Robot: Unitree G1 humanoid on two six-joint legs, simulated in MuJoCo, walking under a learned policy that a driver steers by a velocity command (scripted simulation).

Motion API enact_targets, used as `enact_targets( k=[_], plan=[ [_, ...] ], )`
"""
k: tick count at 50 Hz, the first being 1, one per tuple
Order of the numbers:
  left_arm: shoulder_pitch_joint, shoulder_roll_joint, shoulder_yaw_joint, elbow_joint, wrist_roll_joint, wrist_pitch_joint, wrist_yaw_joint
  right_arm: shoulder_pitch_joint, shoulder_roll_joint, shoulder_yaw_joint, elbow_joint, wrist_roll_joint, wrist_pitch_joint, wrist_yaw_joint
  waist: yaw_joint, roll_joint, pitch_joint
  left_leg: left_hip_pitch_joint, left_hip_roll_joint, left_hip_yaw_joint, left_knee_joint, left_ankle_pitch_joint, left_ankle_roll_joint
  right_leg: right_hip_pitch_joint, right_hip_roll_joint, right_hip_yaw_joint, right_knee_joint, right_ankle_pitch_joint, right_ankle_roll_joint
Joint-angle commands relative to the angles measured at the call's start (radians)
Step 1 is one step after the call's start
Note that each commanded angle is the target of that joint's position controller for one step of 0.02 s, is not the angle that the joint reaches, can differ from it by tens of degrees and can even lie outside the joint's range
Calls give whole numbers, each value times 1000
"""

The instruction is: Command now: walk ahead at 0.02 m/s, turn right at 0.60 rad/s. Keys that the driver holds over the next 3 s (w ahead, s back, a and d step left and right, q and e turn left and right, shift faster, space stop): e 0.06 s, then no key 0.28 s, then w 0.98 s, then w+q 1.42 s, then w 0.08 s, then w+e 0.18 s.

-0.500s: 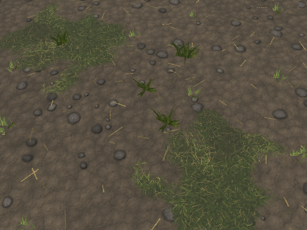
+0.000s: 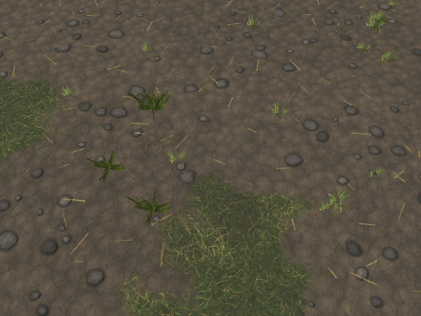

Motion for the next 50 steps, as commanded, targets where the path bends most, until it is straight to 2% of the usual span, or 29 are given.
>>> enact_targets(
  k=[1,6,8,9,10,11,12,13,14,15,17,18,19,21,23,25,29,31,32,33,34,35,36,37,40,43,46,48,50],
  plan=[
    [-25,36,5,-97,4,-13,-9,-7,-182,-57,-50,4,1,-7,-21,228,-163,204,238,-135,-112,382,218,0,-42,-43,-128,19,2],
    [-3,44,9,-101,12,-9,-31,-13,-214,-69,-27,32,4,10,-13,234,-166,168,266,-114,-84,319,208,166,-35,-92,-394,74,-56],
    [71,41,14,-66,17,-12,-35,-18,-197,-62,-11,52,4,12,28,200,-159,100,233,-76,-9,238,149,319,0,-120,-635,248,-113],
    [90,73,21,-64,21,-14,-30,39,-157,-49,14,44,1,17,23,105,-162,-5,184,-19,83,96,69,445,-49,-28,-711,380,-148],
    [88,170,36,-89,28,-15,-12,57,-67,-16,-15,-17,-4,30,-19,-227,-189,-226,65,93,353,-351,-50,581,-329,305,-713,724,-250],
    [81,157,27,-98,63,-34,-19,-40,-129,-37,-40,-1,-1,14,54,-218,-175,-269,17,-13,516,-495,-73,407,-428,382,-746,712,-422],
    [49,130,17,-91,69,-53,-24,-49,-175,-53,-29,22,6,6,46,-143,-135,-259,30,-49,606,-449,-73,360,-371,312,-764,625,-416],
    [2,102,9,-78,56,-66,-24,-28,-172,-58,-11,26,12,3,21,-124,-111,-265,34,-62,620,-377,-70,350,-306,241,-764,552,-364],
    [-32,83,2,-75,43,-71,-21,-3,-164,-60,16,21,19,-4,8,-108,-107,-265,38,-66,621,-322,-77,359,-267,201,-760,522,-325],
    [-58,65,-7,-70,35,-74,-18,15,-161,-61,26,14,23,-6,-3,-111,-101,-242,35,-68,629,-269,-89,344,-251,173,-755,592,-317],
    [-64,22,-24,-57,41,-77,-12,45,-135,-56,41,22,21,-2,-17,-103,-129,-180,27,-63,609,-208,-104,347,-226,127,-745,663,-318],
    [-45,11,-27,-45,38,-78,-9,54,-120,-49,46,24,19,3,-10,-97,-153,-168,35,-56,537,-178,-105,377,-213,121,-762,533,-313],
    [-18,18,-23,-30,32,-77,-8,33,-107,-41,44,26,16,9,14,-104,-143,-166,36,-42,459,-161,-102,395,-206,138,-793,336,-310],
    [39,82,-4,-2,25,-73,-5,-39,-123,-39,21,34,4,16,65,-131,-78,-214,20,-23,381,-193,-84,417,-241,244,-870,27,-330],
    [54,96,1,12,25,-79,-3,-58,-140,-40,14,43,-15,22,75,-117,-35,-239,26,-34,309,-222,-58,437,-277,308,-903,-50,-343],
    [63,102,4,26,17,-89,-5,-55,-132,-37,22,42,-36,29,77,-93,-22,-227,30,-33,251,-227,-34,443,-289,322,-913,-55,-348],
    [46,108,7,41,5,-102,-16,-13,-112,-28,49,46,-70,48,44,-67,-22,-73,6,-2,110,-172,13,355,-263,280,-909,-23,-342],
    [21,101,4,44,-4,-98,-22,58,-104,-28,85,41,-80,53,-7,-42,-43,103,-24,36,-14,-48,35,261,-224,227,-858,-19,-316],
    [19,76,-4,46,1,-99,-25,117,-111,-32,109,41,-81,51,-34,-29,-66,215,-30,31,-32,-40,43,197,-195,203,-809,-23,-293],
    [-2,26,-20,41,12,-104,-29,203,-129,-37,130,45,-82,45,-73,-3,-92,348,31,-46,-48,-74,65,94,-155,156,-702,-23,-252],
    [-39,-57,-43,13,26,-117,-36,289,-202,-50,140,38,-83,36,-99,176,-111,466,210,-306,-147,-224,134,-79,-38,8,-409,-25,-176],
    [-69,2,-27,-34,8,-134,-31,321,-287,-76,145,28,-87,46,-107,314,-64,456,377,-626,-274,-416,274,-274,14,-56,-187,-153,-144],
    [-52,74,-6,-21,-4,-145,-31,268,-218,-55,127,28,-95,46,-85,199,-3,413,377,-635,-294,-515,291,-342,-56,11,-53,-116,-144],
    [-22,82,-1,-4,-10,-151,-39,221,-178,-42,112,28,-101,45,-57,185,25,402,325,-557,-299,-487,256,-368,-81,18,-15,-16,-149],
    [-36,49,-2,11,14,-157,-48,175,-154,-28,97,23,-99,47,-37,136,35,349,235,-350,-328,-173,198,-341,-133,-6,-57,185,-129],
    [-79,3,-16,0,18,-157,-52,198,-156,-27,105,23,-92,41,-47,127,18,304,175,-200,-340,96,193,-278,-122,-55,-184,322,-84],
    [-168,-35,-35,-30,14,-161,-59,234,-174,-30,118,29,-86,33,-75,130,28,236,139,-108,-347,177,178,-158,-94,-86,-391,454,-70],
    [-221,-36,-39,-47,9,-164,-69,274,-189,-35,134,34,-83,30,-91,130,45,230,160,-103,-355,164,182,-108,-76,-95,-475,500,-75],
    [-243,-20,-36,-60,3,-166,-78,286,-197,-39,147,42,-79,30,-80,136,59,274,197,-110,-342,181,176,-101,-76,-72,-525,496,-98]
  ],
)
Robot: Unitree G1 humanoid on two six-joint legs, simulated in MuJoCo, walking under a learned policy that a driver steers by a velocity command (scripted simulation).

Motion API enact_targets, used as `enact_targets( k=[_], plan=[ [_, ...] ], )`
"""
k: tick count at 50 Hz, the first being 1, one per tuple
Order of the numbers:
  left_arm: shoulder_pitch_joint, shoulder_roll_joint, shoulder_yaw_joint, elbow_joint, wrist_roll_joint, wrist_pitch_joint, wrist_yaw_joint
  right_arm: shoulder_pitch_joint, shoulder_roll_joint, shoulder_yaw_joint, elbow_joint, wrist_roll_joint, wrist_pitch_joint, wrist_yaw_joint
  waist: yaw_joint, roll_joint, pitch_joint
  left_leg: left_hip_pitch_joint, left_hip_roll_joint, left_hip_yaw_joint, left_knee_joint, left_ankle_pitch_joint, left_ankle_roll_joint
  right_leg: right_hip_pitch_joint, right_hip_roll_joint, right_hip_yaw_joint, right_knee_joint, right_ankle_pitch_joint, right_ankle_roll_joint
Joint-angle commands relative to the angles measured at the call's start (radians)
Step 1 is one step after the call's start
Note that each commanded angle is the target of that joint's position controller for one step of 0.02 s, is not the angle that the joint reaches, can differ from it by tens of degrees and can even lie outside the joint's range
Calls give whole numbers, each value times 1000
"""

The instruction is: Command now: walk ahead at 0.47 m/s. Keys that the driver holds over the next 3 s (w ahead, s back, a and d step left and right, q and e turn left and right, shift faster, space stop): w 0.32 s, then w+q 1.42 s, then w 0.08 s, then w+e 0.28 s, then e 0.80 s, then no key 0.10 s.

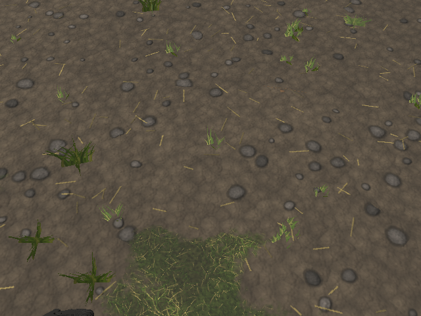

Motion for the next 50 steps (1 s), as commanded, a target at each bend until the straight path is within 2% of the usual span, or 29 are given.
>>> enact_targets(
  k=[1,3,4,5,6,7,8,9,10,11,12,14,16,18,23,28,31,32,33,34,35,36,37,38,39,40,43,47,50],
  plan=[
    [-153,59,7,-115,-7,-24,-15,6,-196,-51,-36,13,-5,-7,15,139,91,-74,264,-110,-57,326,149,28,27,-10,-82,18,-29],
    [-121,89,17,-110,-4,-26,-17,-2,-209,-58,-31,13,4,-10,52,145,59,-13,284,-104,11,501,130,88,44,-16,-103,-44,-62],
    [-61,113,29,-96,-1,-24,-13,-9,-222,-63,-32,11,10,-12,90,159,7,3,277,-90,97,684,120,181,72,-39,-102,-80,-84],
    [80,148,50,-54,-1,-20,-4,-20,-217,-60,-33,7,18,-15,167,151,-86,-25,240,-53,269,830,97,371,102,-66,-117,-81,-115],
    [251,192,69,-11,-1,-14,9,-14,-191,-47,-45,-5,21,-20,242,126,-210,-180,198,-31,507,725,64,656,38,-3,-81,-82,-153],
    [363,306,93,10,25,-10,14,114,-62,-7,-79,-11,7,-10,198,-136,-395,-588,40,-4,937,236,-9,1072,-248,466,-109,-289,-316],
    [375,231,71,20,14,-12,10,97,-78,-6,-59,4,-18,-7,209,-214,-475,-705,-33,-154,1092,-271,-7,1075,-314,767,-307,-441,-346],
    [292,176,51,18,8,-13,11,-16,-170,-33,-92,36,-32,2,203,-151,-278,-809,32,-160,1153,-230,8,936,-279,633,-340,-488,-290],
    [218,152,42,10,7,-13,13,-91,-175,-32,-115,39,-40,2,175,-77,-163,-809,85,-120,1117,-140,20,781,-244,497,-357,-416,-263],
    [161,127,35,9,13,-14,11,-124,-162,-32,-119,20,-41,-1,142,-17,-89,-778,123,-100,1054,-64,17,641,-202,397,-384,-310,-249],
    [124,103,28,5,24,-21,9,-107,-154,-37,-111,9,-32,-2,103,-38,-64,-716,156,-107,1006,-7,14,549,-164,324,-413,-231,-239],
    [101,96,29,14,24,-33,8,-59,-116,-31,-91,5,-10,-2,67,-52,-61,-644,171,-100,975,37,-4,459,-138,256,-468,-162,-257],
    [110,111,32,38,17,-46,10,-88,-105,-29,-102,-2,6,-7,58,-37,-21,-671,180,-91,912,80,-27,411,-132,195,-506,-112,-270],
    [132,125,36,60,23,-49,20,-154,-103,-28,-122,-4,9,-9,74,-20,11,-739,186,-95,813,183,-46,431,-133,138,-528,-78,-267],
    [188,159,39,99,22,-44,33,-307,-72,-14,-161,7,-7,15,142,5,41,-716,137,-59,522,419,-31,493,-118,-10,-542,-25,-216],
    [250,172,45,146,10,-13,39,-417,-71,-10,-229,11,-10,48,179,20,70,-798,110,-46,402,356,12,708,-183,-63,-479,52,-191],
    [227,202,54,141,6,13,50,-385,-100,-24,-255,6,-6,64,137,-15,18,-712,49,26,391,197,58,782,-194,-103,-326,428,-156],
    [216,215,57,134,8,22,56,-310,-129,-40,-247,4,-1,63,93,-33,-41,-606,10,57,396,153,79,784,-184,-123,-205,606,-141],
    [201,211,55,125,9,32,64,-166,-172,-68,-215,6,2,56,13,-21,-124,-409,-37,76,357,180,109,725,-150,-161,-5,679,-113],
    [215,184,40,102,23,29,73,1,-246,-99,-184,9,10,40,-56,60,-231,-97,52,-92,351,201,166,500,-111,-170,286,458,-74],
    [329,36,-9,58,49,-1,52,9,-347,-117,-186,15,8,36,47,324,-333,276,309,-656,275,34,363,27,107,-116,651,-435,-6],
    [246,120,4,62,22,-42,34,43,-246,-90,-205,12,3,34,-19,216,-429,350,353,-860,139,-63,383,-101,122,90,770,-581,-16],
    [148,169,18,26,-17,-65,22,5,-208,-78,-202,-1,-2,32,-31,170,-284,258,323,-703,120,2,326,-174,67,104,764,-496,-37],
    [108,153,10,10,-13,-78,24,-55,-197,-75,-213,-1,-4,29,2,73,-198,118,281,-585,119,103,298,-155,23,93,690,-417,-46],
    [91,150,14,11,9,-79,31,-117,-174,-68,-227,-3,-3,28,40,25,-128,-21,244,-492,104,224,279,-108,-7,85,595,-373,-38],
    [105,156,20,11,20,-69,33,-152,-154,-59,-243,-15,-4,24,75,52,-111,-113,218,-440,82,310,275,-36,-28,91,548,-343,-30],
    [133,123,17,9,34,-37,36,-168,-163,-63,-249,-5,-6,13,109,72,-81,-249,183,-362,38,412,287,24,-28,65,428,-305,24],
    [-13,80,0,-33,35,-30,38,-124,-198,-75,-228,4,4,-11,63,94,-33,-343,109,-267,36,341,230,67,16,44,121,-51,64],
    [-104,78,-2,-58,21,-39,28,-77,-209,-79,-206,8,13,-15,23,116,-30,-357,104,-289,55,242,193,149,62,42,-34,85,61]
  ],
)
Over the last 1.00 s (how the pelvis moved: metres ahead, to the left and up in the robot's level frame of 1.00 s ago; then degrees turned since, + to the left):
0.16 -0.04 0.00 -8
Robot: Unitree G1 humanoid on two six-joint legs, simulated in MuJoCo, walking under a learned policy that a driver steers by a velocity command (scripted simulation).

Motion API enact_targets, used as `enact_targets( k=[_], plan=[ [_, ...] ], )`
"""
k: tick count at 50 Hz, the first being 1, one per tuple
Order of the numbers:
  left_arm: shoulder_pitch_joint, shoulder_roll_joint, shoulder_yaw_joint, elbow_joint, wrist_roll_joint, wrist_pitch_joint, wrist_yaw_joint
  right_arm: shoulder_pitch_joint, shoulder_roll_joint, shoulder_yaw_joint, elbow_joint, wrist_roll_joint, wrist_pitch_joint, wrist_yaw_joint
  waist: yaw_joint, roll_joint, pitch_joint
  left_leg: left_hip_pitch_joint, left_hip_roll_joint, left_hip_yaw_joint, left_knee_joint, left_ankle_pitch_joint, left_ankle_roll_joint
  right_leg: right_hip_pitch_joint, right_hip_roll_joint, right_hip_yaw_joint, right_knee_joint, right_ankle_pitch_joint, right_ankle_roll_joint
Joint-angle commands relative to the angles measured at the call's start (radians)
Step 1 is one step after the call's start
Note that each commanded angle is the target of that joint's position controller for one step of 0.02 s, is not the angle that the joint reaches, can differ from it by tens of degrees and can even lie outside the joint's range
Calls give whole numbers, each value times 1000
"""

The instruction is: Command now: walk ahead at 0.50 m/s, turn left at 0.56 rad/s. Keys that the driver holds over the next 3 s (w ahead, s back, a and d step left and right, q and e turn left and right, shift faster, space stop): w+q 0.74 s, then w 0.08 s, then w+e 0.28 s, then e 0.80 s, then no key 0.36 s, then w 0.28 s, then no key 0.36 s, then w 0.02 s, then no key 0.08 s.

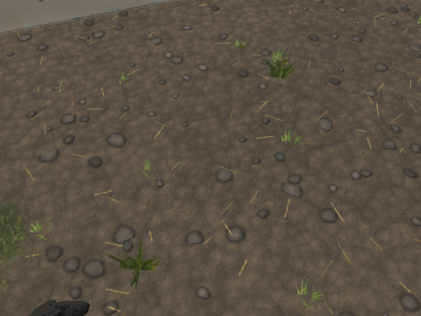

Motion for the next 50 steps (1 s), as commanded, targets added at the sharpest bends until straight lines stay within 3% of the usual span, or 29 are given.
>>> enact_targets(
  k=[1,5,6,7,8,9,10,11,12,13,14,16,18,22,25,29,31,32,33,34,35,36,37,38,39,41,43,46,50],
  plan=[
    [-93,66,14,-83,-13,-18,-7,21,-182,-54,-47,8,-6,-11,-9,115,-36,-102,209,-171,-83,131,127,172,71,-45,-121,121,2],
    [-69,118,39,-86,-20,-34,-15,21,-166,-54,-39,9,6,-17,22,153,-42,6,253,-290,32,97,101,221,73,-12,-194,-11,-44],
    [-16,127,48,-73,-20,-39,-13,7,-157,-52,-42,7,10,-17,54,164,-54,4,242,-299,75,113,88,291,75,-27,-222,-33,-64],
    [73,150,63,-53,-13,-44,-7,3,-125,-41,-48,4,11,-15,98,155,-107,-21,196,-272,175,144,59,434,56,-28,-250,-39,-95],
    [212,199,78,-41,3,-47,1,10,-63,-17,-64,-9,8,-11,155,59,-239,-125,134,-193,437,36,22,675,-101,116,-237,-105,-157],
    [302,278,99,-8,11,-31,0,142,-7,1,-95,17,0,-9,100,-271,-357,-476,-3,-55,758,-369,-47,987,-318,570,-323,-337,-319],
    [290,192,82,-15,-14,-26,-8,144,-108,-14,-72,27,-1,-14,117,-209,-302,-612,75,-71,905,-376,-63,965,-341,686,-378,-552,-316],
    [251,131,66,-27,-16,-20,-4,42,-166,-31,-76,21,5,-14,143,-115,-180,-645,110,-58,948,-282,-70,856,-299,533,-391,-528,-272],
    [204,111,57,-32,-7,-13,-2,-13,-164,-33,-86,10,10,-16,131,-51,-114,-617,144,-26,937,-209,-76,745,-257,397,-399,-394,-246],
    [175,89,50,-25,-4,-9,-1,-51,-152,-36,-98,0,10,-13,119,-43,-59,-601,170,-23,896,-158,-80,659,-218,301,-420,-278,-240],
    [164,78,45,-19,3,-10,3,-51,-134,-36,-104,5,12,-6,97,-71,-44,-558,197,-18,869,-126,-79,601,-191,225,-442,-207,-230],
    [163,74,47,-3,-3,-17,4,-47,-94,-30,-109,15,22,2,86,-89,-34,-532,213,10,831,-103,-83,557,-169,126,-484,-135,-238],
    [172,99,56,16,-8,-23,5,-80,-71,-23,-129,10,28,4,85,-66,-18,-562,225,18,773,-67,-92,550,-181,63,-514,-60,-258],
    [172,132,65,40,-8,-16,7,-147,-57,-15,-146,8,22,17,99,-38,-9,-576,229,41,591,106,-99,588,-173,-77,-528,71,-253],
    [198,151,67,61,-13,-6,11,-247,-37,-5,-169,7,12,36,136,-27,18,-532,213,96,430,219,-85,606,-160,-169,-525,101,-229],
    [244,186,77,90,-32,16,12,-330,-43,-7,-209,12,11,60,147,-27,47,-509,189,149,311,167,-44,702,-196,-228,-487,202,-205],
    [239,216,86,90,-41,28,17,-300,-75,-23,-215,6,16,64,106,-55,8,-414,134,199,288,68,-3,742,-201,-268,-377,509,-185],
    [236,232,92,88,-45,35,21,-236,-104,-39,-204,2,21,63,62,-68,-38,-319,95,224,282,23,22,749,-196,-288,-263,667,-175],
    [222,232,91,83,-49,41,26,-96,-144,-64,-169,4,26,56,-22,-53,-112,-127,54,238,228,60,57,696,-173,-315,-80,718,-152],
    [230,201,78,72,-36,39,30,82,-205,-97,-122,8,36,38,-106,4,-200,174,74,151,201,90,100,494,-138,-320,186,537,-115],
    [312,50,30,16,15,22,17,76,-320,-112,-119,18,34,23,2,296,-262,514,345,-360,160,9,253,34,35,-294,554,-420,-54],
    [255,99,27,-8,-9,-16,3,100,-276,-93,-159,10,14,30,-44,244,-450,595,458,-744,-13,-189,359,-102,112,-42,728,-587,-51],
    [147,166,46,-38,-50,-37,-6,72,-209,-73,-144,0,-2,35,-68,161,-316,517,425,-607,-46,-157,294,-190,55,-5,721,-484,-68],
    [132,150,37,-42,-52,-47,-6,24,-177,-62,-135,0,-10,35,-29,107,-211,371,388,-465,-48,-71,256,-167,9,-20,632,-393,-81],
    [137,141,37,-24,-30,-48,1,-46,-145,-51,-139,-3,-13,33,17,46,-148,229,349,-362,-51,53,224,-102,-28,-26,545,-338,-76],
    [177,147,44,-3,-13,-25,0,-111,-110,-34,-149,-21,-19,28,72,76,-114,68,311,-259,-89,237,209,21,-60,-28,465,-282,-60],
    [205,111,37,18,-10,-2,-2,-107,-113,-32,-122,-18,-30,24,84,74,-102,-2,306,-174,-121,344,215,54,-64,-55,407,-248,-33],
    [124,77,24,1,-13,14,-1,-76,-134,-33,-80,-20,-40,13,57,77,-45,-29,282,-61,-166,348,186,5,-72,-65,260,-71,-13],
    [20,54,13,-17,-28,7,-16,-46,-143,-29,-36,-23,-45,8,4,83,1,-14,260,45,-201,235,128,37,-38,-86,26,177,-36]
  ],
)
Over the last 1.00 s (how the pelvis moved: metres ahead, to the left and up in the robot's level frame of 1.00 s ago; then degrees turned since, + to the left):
0.57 0.04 0.01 19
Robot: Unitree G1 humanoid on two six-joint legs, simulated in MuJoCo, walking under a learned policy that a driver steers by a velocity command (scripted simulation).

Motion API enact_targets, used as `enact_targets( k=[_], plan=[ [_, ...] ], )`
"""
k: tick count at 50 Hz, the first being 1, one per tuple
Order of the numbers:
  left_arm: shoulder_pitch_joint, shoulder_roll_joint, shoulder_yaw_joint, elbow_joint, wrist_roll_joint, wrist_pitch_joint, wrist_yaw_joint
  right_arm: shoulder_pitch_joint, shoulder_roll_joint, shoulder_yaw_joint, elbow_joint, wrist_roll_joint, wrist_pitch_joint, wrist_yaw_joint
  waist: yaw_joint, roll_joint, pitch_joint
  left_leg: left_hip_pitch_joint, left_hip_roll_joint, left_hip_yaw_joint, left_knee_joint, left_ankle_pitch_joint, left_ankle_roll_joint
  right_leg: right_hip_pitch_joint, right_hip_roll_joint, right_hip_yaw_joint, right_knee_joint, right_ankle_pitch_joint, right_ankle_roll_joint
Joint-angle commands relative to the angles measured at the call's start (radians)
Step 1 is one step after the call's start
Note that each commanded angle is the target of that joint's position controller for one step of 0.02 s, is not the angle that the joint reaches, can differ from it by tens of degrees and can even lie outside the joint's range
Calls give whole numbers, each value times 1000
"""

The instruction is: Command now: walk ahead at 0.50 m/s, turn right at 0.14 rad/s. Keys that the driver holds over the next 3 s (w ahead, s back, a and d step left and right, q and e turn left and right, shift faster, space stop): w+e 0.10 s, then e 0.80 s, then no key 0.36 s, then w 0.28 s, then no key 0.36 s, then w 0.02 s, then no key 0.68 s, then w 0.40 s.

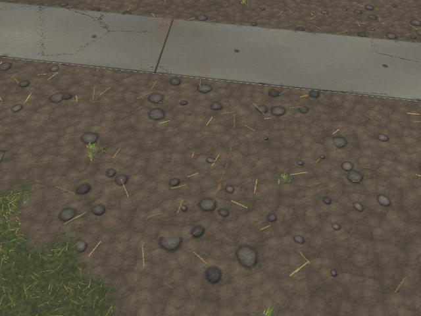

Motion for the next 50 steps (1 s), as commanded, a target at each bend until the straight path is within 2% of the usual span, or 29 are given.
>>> enact_targets(
  k=[1,5,7,9,10,11,12,13,14,15,16,18,20,22,24,27,30,32,33,34,35,36,37,38,39,41,45,47,50],
  plan=[
    [-78,46,5,-67,-12,-12,-12,-3,-171,-45,-31,1,-23,-7,-25,97,17,-67,263,-56,-132,199,121,89,24,-21,-130,165,-14],
    [-149,49,5,-109,-17,-13,-35,39,-178,-52,21,6,-12,-7,-52,83,55,107,326,-27,-95,245,110,-1,52,-7,-220,84,-56],
    [-139,50,7,-121,-3,-17,-50,17,-181,-53,28,6,5,-17,-31,91,44,159,332,5,-2,486,82,23,82,-38,-256,-1,-81],
    [-26,98,32,-108,10,-19,-56,-15,-206,-58,15,8,23,-36,31,139,-57,180,306,33,185,850,38,182,157,-103,-255,-73,-108],
    [104,137,55,-77,11,-20,-50,-35,-201,-55,5,9,32,-46,101,125,-131,133,264,70,372,909,2,355,197,-121,-303,-9,-132],
    [217,206,76,-68,12,-16,-36,-13,-179,-43,-14,-5,28,-54,146,41,-233,-58,212,97,647,640,-58,625,85,33,-296,294,-192],
    [215,296,85,-90,21,-12,-28,142,-57,-5,-43,-38,8,-36,39,-233,-383,-488,6,67,1069,-372,-147,1028,-225,513,-244,639,-422],
    [258,210,70,-106,11,-2,-23,114,-146,-11,-18,-20,-8,-19,127,-111,-558,-546,7,-118,1200,-471,-149,1112,-245,639,-307,574,-464],
    [198,177,62,-123,8,9,-16,9,-180,-21,-50,19,-12,-12,141,-62,-446,-606,69,-137,1187,-403,-134,1026,-197,497,-326,508,-416],
    [145,151,58,-129,-5,19,-9,-56,-175,-16,-70,16,-10,-19,124,22,-318,-629,107,-107,1115,-341,-130,884,-148,408,-353,441,-371],
    [100,137,52,-141,-8,30,-1,-95,-174,-19,-75,3,0,-29,99,66,-215,-616,129,-91,1051,-301,-136,726,-116,359,-391,412,-350],
    [56,140,53,-154,11,43,6,-61,-165,-22,-79,-2,28,-37,33,16,-148,-496,138,-85,943,-264,-146,512,-67,318,-458,353,-338],
    [29,153,60,-158,14,48,11,-19,-128,-12,-61,-6,40,-47,7,-17,-143,-441,126,-61,812,-247,-170,421,-37,265,-465,420,-332],
    [34,174,69,-154,9,57,22,-28,-121,-10,-55,-11,45,-55,11,-24,-184,-416,109,-61,724,-173,-188,410,-25,254,-448,425,-320],
    [25,178,72,-157,-2,75,35,-55,-121,-12,-55,-8,53,-55,18,-35,-209,-387,98,-71,655,-88,-195,395,0,257,-441,283,-288],
    [17,171,71,-164,-6,99,47,-128,-117,-14,-75,0,58,-48,40,-69,-179,-368,81,-85,547,-45,-189,373,27,310,-451,-12,-252],
    [30,165,72,-167,-4,111,47,-164,-124,-21,-88,5,41,-38,57,-109,-153,-344,65,-98,420,-80,-172,417,22,388,-418,-66,-240],
    [16,153,69,-174,-11,116,47,-132,-129,-30,-79,8,25,-31,32,-121,-152,-266,64,-94,247,-29,-148,451,35,429,-363,-16,-215],
    [13,137,64,-177,-17,118,48,-103,-141,-38,-68,7,18,-31,17,-112,-147,-184,94,-95,121,74,-126,430,67,422,-322,-56,-182],
    [57,90,51,-180,-9,118,46,-89,-204,-53,-75,-9,19,-37,41,6,-180,-64,273,-228,86,145,-59,352,127,352,-184,-283,-129],
    [111,65,45,-201,-7,110,42,-132,-278,-71,-79,-38,36,-41,106,299,-130,-15,459,-457,63,378,97,145,293,146,-6,-606,-66],
    [107,155,69,-192,8,99,40,-111,-225,-65,-83,-43,38,-40,64,301,-145,-34,535,-542,58,427,192,90,237,108,235,-668,-16],
    [108,197,87,-173,-4,102,38,-133,-174,-50,-94,-34,38,-43,63,215,-135,-50,485,-443,78,407,174,90,207,114,338,-603,2],
    [118,186,91,-151,-10,116,43,-169,-147,-44,-97,-21,41,-45,74,165,-114,-61,414,-335,94,368,126,88,192,99,381,-544,22],
    [118,168,89,-146,-8,129,48,-188,-135,-40,-100,-8,45,-47,70,162,-101,-61,379,-273,98,347,101,72,183,87,416,-495,39],
    [96,114,73,-160,-15,141,43,-186,-137,-38,-93,-8,56,-54,58,184,-80,-75,332,-171,82,367,95,81,173,35,389,-435,59],
    [18,77,58,-207,-16,137,32,-147,-166,-56,-76,-12,74,-61,11,237,-114,11,363,-115,83,375,125,122,127,-12,191,-421,70],
    [9,62,50,-216,-8,134,24,-154,-188,-64,-70,-5,77,-53,6,243,-130,-22,373,-96,87,395,133,227,121,-35,76,-435,54],
    [33,76,54,-207,-5,137,16,-156,-201,-68,-54,13,77,-38,10,251,-134,-29,391,-101,110,391,137,324,137,-66,-82,-412,23]
  ],
)
Over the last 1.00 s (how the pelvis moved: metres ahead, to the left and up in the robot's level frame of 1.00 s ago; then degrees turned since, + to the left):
0.51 0.12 0.00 29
